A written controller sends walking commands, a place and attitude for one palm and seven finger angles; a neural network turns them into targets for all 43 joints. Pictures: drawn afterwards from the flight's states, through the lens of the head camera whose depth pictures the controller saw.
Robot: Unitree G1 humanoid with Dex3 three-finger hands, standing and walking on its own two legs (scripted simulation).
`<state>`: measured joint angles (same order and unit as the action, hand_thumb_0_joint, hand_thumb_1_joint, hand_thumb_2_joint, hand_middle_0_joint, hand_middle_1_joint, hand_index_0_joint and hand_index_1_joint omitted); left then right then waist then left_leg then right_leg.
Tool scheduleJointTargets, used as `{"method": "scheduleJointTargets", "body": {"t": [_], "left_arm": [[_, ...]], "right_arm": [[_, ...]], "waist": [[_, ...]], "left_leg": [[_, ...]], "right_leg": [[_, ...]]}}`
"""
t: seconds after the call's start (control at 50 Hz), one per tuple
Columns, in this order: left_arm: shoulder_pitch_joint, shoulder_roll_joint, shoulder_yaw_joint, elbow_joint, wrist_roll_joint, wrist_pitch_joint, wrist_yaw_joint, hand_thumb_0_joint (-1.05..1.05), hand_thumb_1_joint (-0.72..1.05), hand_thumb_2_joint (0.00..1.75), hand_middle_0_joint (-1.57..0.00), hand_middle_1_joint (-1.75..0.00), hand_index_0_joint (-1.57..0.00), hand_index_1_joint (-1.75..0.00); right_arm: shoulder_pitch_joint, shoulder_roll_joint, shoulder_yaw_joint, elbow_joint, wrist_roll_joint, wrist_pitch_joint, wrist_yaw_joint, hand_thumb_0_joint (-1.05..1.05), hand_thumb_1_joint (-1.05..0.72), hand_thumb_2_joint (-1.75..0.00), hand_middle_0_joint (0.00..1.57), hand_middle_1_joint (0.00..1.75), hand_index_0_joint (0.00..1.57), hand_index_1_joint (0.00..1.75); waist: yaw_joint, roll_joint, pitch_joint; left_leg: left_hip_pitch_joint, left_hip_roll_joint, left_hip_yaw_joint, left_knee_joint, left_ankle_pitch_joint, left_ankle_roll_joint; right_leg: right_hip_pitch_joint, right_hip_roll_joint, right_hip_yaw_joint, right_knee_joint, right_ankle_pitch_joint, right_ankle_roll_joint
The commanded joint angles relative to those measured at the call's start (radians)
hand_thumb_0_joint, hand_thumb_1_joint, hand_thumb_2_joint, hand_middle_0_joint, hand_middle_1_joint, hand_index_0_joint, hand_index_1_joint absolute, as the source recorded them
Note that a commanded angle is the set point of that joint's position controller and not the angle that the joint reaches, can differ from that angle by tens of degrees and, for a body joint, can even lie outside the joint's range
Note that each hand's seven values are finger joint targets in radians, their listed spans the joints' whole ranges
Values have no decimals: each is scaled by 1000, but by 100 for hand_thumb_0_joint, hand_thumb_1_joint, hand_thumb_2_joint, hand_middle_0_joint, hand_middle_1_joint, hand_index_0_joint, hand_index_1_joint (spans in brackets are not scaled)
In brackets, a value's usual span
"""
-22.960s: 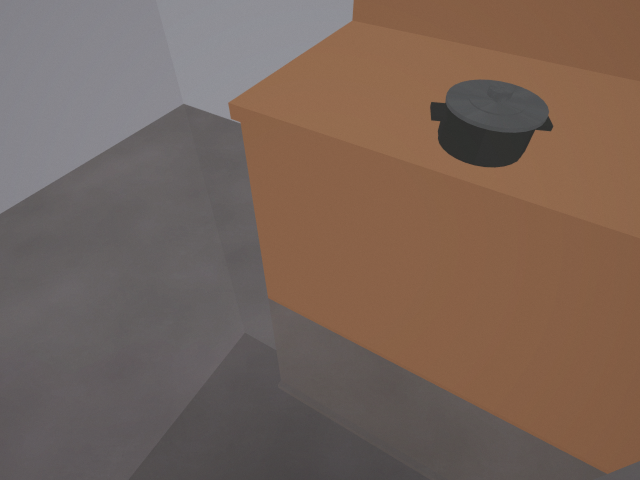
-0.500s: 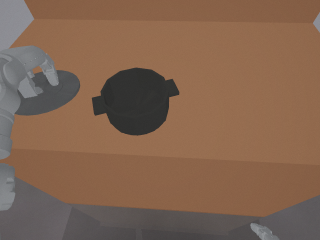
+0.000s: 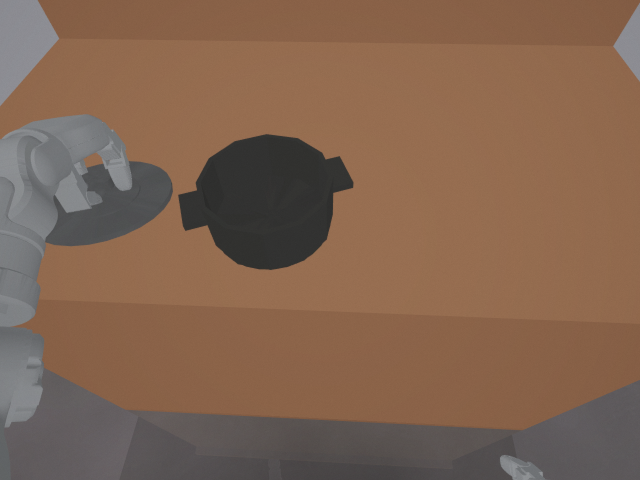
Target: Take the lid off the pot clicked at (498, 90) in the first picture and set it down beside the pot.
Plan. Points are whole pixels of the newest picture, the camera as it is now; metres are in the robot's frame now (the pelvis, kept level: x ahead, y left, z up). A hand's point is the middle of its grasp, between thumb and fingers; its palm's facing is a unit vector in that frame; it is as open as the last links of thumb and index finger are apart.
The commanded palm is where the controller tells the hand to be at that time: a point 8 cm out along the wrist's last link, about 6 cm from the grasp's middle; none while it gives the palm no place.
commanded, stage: lower the lid onto the table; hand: left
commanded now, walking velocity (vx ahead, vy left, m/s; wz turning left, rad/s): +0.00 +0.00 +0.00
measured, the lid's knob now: (95, 183) +0.47 +0.29 +0.11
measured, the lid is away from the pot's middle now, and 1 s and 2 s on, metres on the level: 0.22 0.24 0.24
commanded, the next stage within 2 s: open the fingers wide in 0.56 s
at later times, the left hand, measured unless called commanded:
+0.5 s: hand (78, 196) +0.44 +0.30 +0.11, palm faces -0.44 -0.11 -0.89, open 6.2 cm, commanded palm +0.44 +0.30 +0.17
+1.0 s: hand (77, 199) +0.44 +0.30 +0.10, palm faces -0.40 -0.05 -0.92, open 6.2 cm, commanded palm +0.44 +0.29 +0.16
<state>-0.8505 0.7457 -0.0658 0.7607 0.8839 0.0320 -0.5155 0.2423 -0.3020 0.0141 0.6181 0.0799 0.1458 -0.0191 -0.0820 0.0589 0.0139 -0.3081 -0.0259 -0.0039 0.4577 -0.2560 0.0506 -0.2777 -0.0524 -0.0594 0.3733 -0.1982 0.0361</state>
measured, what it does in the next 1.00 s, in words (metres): stands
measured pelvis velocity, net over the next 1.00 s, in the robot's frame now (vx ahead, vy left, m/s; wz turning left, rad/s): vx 0.00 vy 0.01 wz -0.02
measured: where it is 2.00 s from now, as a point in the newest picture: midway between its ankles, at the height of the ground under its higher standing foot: outside the picture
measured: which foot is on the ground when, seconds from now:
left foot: down 0.00-1.00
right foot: down 0.00-1.00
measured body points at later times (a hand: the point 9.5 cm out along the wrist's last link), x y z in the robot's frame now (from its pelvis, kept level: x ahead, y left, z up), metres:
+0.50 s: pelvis +0.00 +0.00 +0.00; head +0.06 +0.00 +0.44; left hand +0.46 +0.30 +0.16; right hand +0.06 -0.28 -0.12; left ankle -0.02 +0.09 -0.74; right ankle -0.01 -0.15 -0.74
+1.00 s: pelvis +0.00 +0.01 -0.01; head +0.06 +0.01 +0.44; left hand +0.46 +0.30 +0.16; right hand +0.05 -0.26 -0.13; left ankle -0.02 +0.09 -0.74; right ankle -0.01 -0.15 -0.74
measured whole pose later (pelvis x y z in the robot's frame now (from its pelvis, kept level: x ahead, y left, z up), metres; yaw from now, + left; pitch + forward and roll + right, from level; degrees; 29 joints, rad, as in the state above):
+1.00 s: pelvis +0.00 +0.01 -0.01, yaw -1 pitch +10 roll -2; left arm -0.84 0.79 -0.02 0.87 0.91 -0.17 -0.42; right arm 0.28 -0.28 0.01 0.62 0.08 0.26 -0.03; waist -0.09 0.05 -0.04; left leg -0.44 -0.02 0.01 0.57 -0.30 0.07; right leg -0.40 -0.04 -0.04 0.46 -0.22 0.03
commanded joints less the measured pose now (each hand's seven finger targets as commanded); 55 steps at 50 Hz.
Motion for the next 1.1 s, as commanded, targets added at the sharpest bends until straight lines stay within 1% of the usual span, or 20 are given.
{"method": "scheduleJointTargets", "body": {"t": [0.0, 0.04, 0.08, 0.16, 0.3, 0.34, 0.42, 0.44, 0.5, 0.64, 0.66, 0.72, 0.76, 0.82, 0.86, 0.9, 0.96, 1.0, 1.04, 1.08], "left_arm": [[-500, 346, 136, -194, 10, -17, 57, 0, 61, 111, -92, -89, -101, -93], [-490, 384, 163, -177, 6, -27, 59, 0, 61, 111, -92, -89, -101, -93], [-464, 355, 143, -151, 5, -32, 56, 0, 61, 111, -92, -89, -101, -93], [-495, 391, 161, -145, 11, -48, 65, 0, 61, 111, -92, -89, -101, -93], [-413, 337, 122, -22, 10, -61, 64, 0, 61, 111, -92, -89, -101, -93], [-421, 384, 152, -53, 11, -71, 68, 0, 61, 111, -92, -89, -101, -93], [-407, 359, 121, 11, 6, -76, 68, 0, 61, 111, -92, -89, -101, -93], [-445, 366, 130, -49, 11, -80, 70, 0, 61, 111, -92, -89, -101, -93], [-345, 319, 109, 67, 3, -81, 64, 0, 61, 111, -92, -89, -101, -93], [-395, 293, 73, 87, 7, -88, 63, 0, 61, 111, -92, -89, -101, -93], [-415, 319, 110, -56, 15, -156, 73, 0, 59, 110, -91, -89, -99, -93], [-386, 274, 87, -21, 5, -207, 88, 0, 54, 107, -87, -88, -94, -92], [-393, 341, 155, -61, 2, -213, 106, 0, 51, 105, -84, -87, -91, -91], [-349, 372, 186, -23, -6, -211, 121, 0, 45, 103, -80, -86, -87, -90], [-374, 310, 132, -4, 6, -202, 121, 0, 42, 101, -78, -85, -84, -89], [-376, 325, 143, 1, 9, -198, 125, 0, 38, 100, -76, -84, -81, -87], [-414, 332, 142, -108, 20, -203, 136, 0, 33, 98, -72, -82, -77, -85], [-360, 297, 129, -57, 10, -194, 132, 0, 29, 97, -70, -81, -74, -84], [-382, 348, 164, -69, 1, -192, 134, 0, 26, 96, -68, -80, -72, -82], [-397, 279, 105, -65, -1, -184, 127, 0, 22, 95, -65, -78, -69, -80]], "right_arm": [[18, -152, -63, -103, -7, -32, -20, 0, -90, -90, 20, 30, 20, 30], [37, -158, -63, -97, -9, -30, -19, 0, -90, -90, 20, 30, 20, 30], [28, -156, -64, -97, -6, -29, -21, 0, -90, -90, 20, 30, 20, 30], [34, -160, -66, -93, -7, -22, -24, 0, -90, -90, 20, 30, 20, 30], [54, -161, -67, -79, -3, -11, -26, 0, -90, -90, 20, 30, 20, 30], [60, -167, -68, -82, -5, -3, -22, 0, -90, -90, 20, 30, 20, 30], [56, -170, -68, -78, -2, 6, -25, 0, -90, -90, 20, 30, 20, 30], [62, -163, -69, -82, -3, 10, -23, 0, -90, -90, 20, 30, 20, 30], [67, -161, -64, -77, 2, 13, -22, 0, -90, -90, 20, 30, 20, 30], [78, -163, -64, -79, 1, 33, -16, 0, -90, -90, 20, 30, 20, 30], [72, -155, -70, -91, -10, 52, -27, 0, -90, -90, 20, 30, 20, 30], [62, -152, -73, -85, -12, 74, -33, 0, -90, -90, 20, 30, 20, 30], [68, -143, -73, -99, -13, 82, -33, 0, -90, -90, 20, 30, 20, 30], [70, -152, -72, -90, -12, 86, -30, 0, -90, -90, 20, 30, 20, 30], [62, -140, -67, -89, -9, 89, -29, 0, -90, -90, 20, 30, 20, 30], [66, -144, -67, -88, -6, 90, -29, 0, -90, -90, 20, 30, 20, 30], [59, -137, -69, -100, -9, 88, -26, 0, -90, -90, 20, 30, 20, 30], [58, -137, -66, -95, -8, 86, -26, 0, -90, -90, 20, 30, 20, 30], [62, -145, -65, -96, -10, 86, -25, 0, -90, -90, 20, 30, 20, 30], [57, -139, -66, -91, -7, 84, -27, 0, -90, -90, 20, 30, 20, 30]], "waist": [[-8, 46, -444], [-3, 23, -440], [-7, 17, -419], [-10, 58, -418], [-19, 10, -379], [-11, 12, -419], [-23, 18, -379], [-22, 39, -426], [-27, -6, -354], [-34, -19, -370], [-22, -49, -391], [-30, 13, -364], [-17, 45, -437], [-12, 38, -416], [-23, 37, -388], [-18, 23, -375], [-12, 95, -460], [-20, 52, -404], [-12, 32, -415], [-24, 27, -396]], "left_leg": [[252, -23, -50, -1, 478, 32], [227, -24, -46, -4, 462, 31], [208, -27, -34, -3, 441, 36], [207, -28, -39, 3, 421, 38], [160, -27, -22, 19, 392, 38], [166, -26, -24, 24, 421, 39], [140, -24, -16, 37, 400, 39], [169, -25, -19, 38, 423, 41], [131, -22, -16, 50, 411, 37], [112, -21, -21, 58, 366, 35], [116, -5, -10, 67, 381, 38], [134, 0, -21, 79, 406, 32], [161, -5, -28, 82, 436, 37], [142, 1, -28, 78, 438, 33], [126, -3, -26, 73, 403, 34], [116, -3, -25, 64, 353, 32], [184, -3, -40, 68, 440, 31], [171, 4, -42, 67, 431, 29], [151, 1, -41, 53, 409, 33], [150, 0, -35, 50, 377, 34]], "right_leg": [[115, 91, -13, 18, 306, -72], [131, 93, -13, 18, 311, -70], [130, 88, -13, 21, 321, -69], [114, 91, -12, 19, 298, -73], [79, 91, -17, 29, 287, -69], [98, 92, -12, 36, 305, -69], [60, 87, -15, 41, 292, -72], [69, 91, -9, 43, 298, -67], [22, 96, -22, 49, 276, -66], [-11, 99, -23, 66, 235, -67], [-29, 101, -22, 61, 216, -69], [-89, 98, -21, 74, 184, -78], [-45, 101, -16, 79, 201, -78], [-48, 94, -16, 75, 206, -80], [-66, 99, -19, 69, 187, -78], [-67, 101, -20, 65, 159, -80], [-45, 99, -15, 69, 189, -84], [-75, 101, -19, 60, 172, -80], [-36, 100, -16, 56, 181, -81], [-51, 99, -18, 50, 174, -78]]}}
